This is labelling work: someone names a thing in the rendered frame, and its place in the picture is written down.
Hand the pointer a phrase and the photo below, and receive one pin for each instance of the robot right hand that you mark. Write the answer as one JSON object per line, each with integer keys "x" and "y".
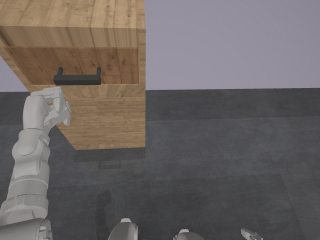
{"x": 249, "y": 235}

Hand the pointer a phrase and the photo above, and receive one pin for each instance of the right robot shin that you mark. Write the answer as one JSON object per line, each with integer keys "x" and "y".
{"x": 183, "y": 230}

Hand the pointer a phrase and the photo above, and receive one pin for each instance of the drawer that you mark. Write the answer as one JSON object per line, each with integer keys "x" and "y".
{"x": 39, "y": 64}

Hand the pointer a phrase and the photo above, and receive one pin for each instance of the robot left forearm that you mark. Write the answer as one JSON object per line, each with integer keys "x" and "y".
{"x": 27, "y": 192}

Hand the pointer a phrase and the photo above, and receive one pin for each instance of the left robot upper arm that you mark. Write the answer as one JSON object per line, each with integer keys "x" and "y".
{"x": 33, "y": 229}

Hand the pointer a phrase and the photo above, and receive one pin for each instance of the cabinet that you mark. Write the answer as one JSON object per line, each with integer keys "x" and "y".
{"x": 106, "y": 116}

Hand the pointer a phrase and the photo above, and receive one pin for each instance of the robot left thigh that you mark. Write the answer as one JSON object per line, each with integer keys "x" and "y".
{"x": 124, "y": 231}

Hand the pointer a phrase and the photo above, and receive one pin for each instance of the robot left hand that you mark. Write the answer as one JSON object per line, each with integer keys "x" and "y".
{"x": 37, "y": 114}

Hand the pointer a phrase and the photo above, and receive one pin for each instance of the handle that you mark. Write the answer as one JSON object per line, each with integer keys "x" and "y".
{"x": 75, "y": 80}

